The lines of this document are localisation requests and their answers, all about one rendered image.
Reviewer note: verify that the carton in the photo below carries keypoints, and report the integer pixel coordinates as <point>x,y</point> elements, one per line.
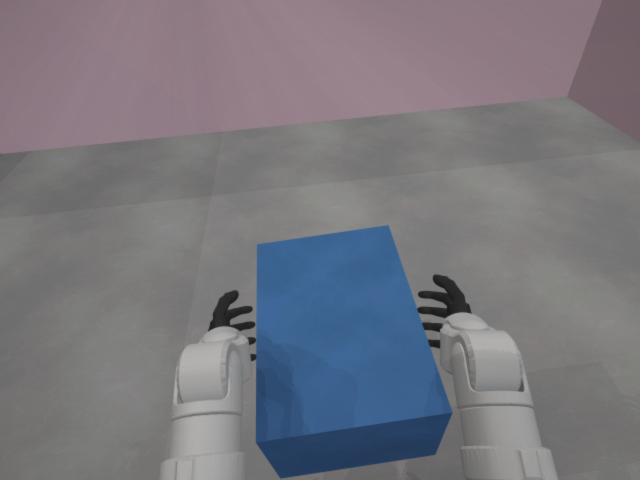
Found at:
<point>345,376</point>

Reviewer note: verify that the robot left forearm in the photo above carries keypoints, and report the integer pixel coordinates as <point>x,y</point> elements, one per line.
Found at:
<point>207,405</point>

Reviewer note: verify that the robot left hand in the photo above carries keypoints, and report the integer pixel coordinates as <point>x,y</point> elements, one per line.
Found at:
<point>222,316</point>

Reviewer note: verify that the robot right forearm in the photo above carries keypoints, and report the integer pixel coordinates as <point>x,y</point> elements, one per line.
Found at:
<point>500,432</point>

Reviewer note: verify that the robot right hand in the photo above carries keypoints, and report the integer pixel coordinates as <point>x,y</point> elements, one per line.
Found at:
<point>454,299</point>

